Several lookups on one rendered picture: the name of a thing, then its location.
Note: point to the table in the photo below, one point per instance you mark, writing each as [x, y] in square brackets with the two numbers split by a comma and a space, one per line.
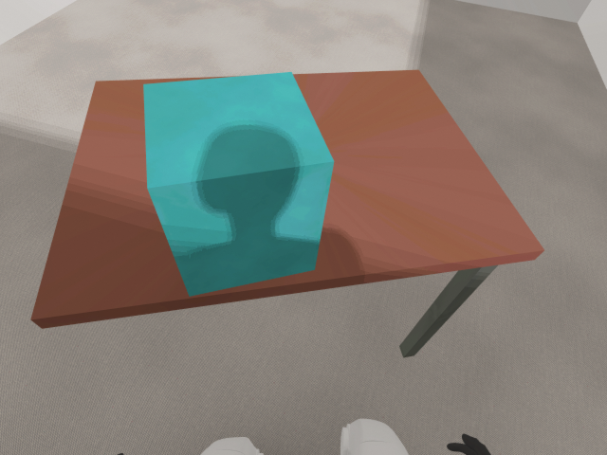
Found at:
[408, 197]

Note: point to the right robot hand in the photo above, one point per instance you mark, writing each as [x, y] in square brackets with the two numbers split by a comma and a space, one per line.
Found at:
[471, 447]

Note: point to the carton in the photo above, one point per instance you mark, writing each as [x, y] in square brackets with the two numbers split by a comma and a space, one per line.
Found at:
[239, 174]

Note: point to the right robot thigh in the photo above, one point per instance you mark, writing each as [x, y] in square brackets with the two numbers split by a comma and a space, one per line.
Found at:
[370, 437]

